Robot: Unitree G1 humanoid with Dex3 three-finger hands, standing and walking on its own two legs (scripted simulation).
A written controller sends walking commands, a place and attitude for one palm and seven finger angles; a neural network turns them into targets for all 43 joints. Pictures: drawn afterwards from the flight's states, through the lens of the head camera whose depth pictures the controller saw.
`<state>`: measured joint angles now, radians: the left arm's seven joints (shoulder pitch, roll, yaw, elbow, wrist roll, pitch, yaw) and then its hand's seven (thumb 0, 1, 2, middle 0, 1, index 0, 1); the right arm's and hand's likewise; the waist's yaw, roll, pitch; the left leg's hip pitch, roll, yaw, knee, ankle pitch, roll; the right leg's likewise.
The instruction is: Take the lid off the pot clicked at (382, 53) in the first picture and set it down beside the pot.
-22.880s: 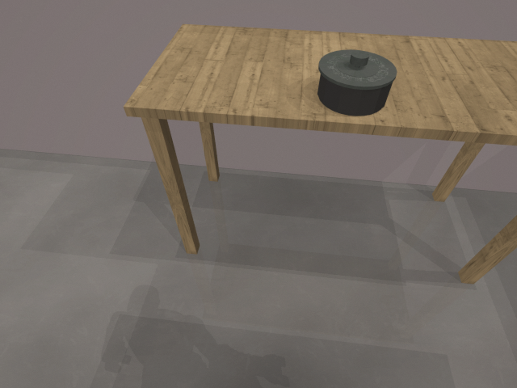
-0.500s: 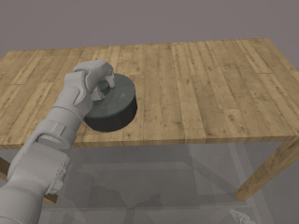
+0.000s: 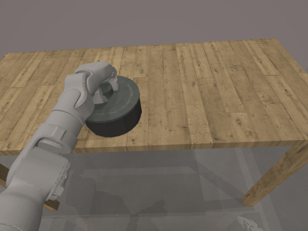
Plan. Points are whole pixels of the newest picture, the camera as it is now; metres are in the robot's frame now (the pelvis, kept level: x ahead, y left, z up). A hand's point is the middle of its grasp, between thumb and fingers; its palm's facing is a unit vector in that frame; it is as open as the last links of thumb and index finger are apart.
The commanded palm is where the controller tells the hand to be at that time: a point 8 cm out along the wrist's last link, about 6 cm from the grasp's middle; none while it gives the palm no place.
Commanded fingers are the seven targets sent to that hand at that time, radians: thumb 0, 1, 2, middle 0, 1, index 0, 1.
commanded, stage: lift the lid straight up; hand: left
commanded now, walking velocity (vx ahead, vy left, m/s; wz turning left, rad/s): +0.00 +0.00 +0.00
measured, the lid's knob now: (105, 90) +0.47 +0.14 +0.12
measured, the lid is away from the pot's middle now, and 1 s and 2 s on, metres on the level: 0.00 0.00 0.02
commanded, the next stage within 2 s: move the lid sideways beside the pot in 1.82 s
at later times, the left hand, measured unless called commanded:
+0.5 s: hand (95, 84) +0.44 +0.15 +0.17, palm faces -0.30 -0.08 -0.95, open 7.5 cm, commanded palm +0.42 +0.15 +0.26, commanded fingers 0.00 0.67 0.97 -0.95 -1.08 -0.86 -1.04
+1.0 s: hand (91, 66) +0.44 +0.14 +0.22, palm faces -0.24 -0.07 -0.97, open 7.5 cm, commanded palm +0.42 +0.15 +0.30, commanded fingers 0.00 0.67 0.97 -0.95 -1.08 -0.86 -1.04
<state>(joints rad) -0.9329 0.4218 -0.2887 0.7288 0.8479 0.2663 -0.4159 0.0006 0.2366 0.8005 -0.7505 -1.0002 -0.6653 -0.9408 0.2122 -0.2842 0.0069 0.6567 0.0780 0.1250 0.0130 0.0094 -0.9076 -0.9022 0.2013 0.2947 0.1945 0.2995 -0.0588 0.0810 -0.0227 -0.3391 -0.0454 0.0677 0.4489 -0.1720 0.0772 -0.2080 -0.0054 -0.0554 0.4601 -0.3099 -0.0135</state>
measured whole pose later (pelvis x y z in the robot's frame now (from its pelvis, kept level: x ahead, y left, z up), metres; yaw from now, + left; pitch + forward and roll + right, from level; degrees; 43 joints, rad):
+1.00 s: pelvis -0.01 +0.00 +0.00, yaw +1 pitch +2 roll +0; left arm -1.12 0.45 -0.31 0.73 0.85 0.33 -0.51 -0.02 0.24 0.78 -0.77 -0.99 -0.66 -0.93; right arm 0.19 -0.28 0.02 0.68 0.07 0.06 0.01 0.01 -0.91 -0.90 0.20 0.29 0.19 0.30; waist -0.05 0.09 -0.02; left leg -0.31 -0.06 0.06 0.42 -0.14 0.08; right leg -0.19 -0.01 -0.06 0.45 -0.29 -0.01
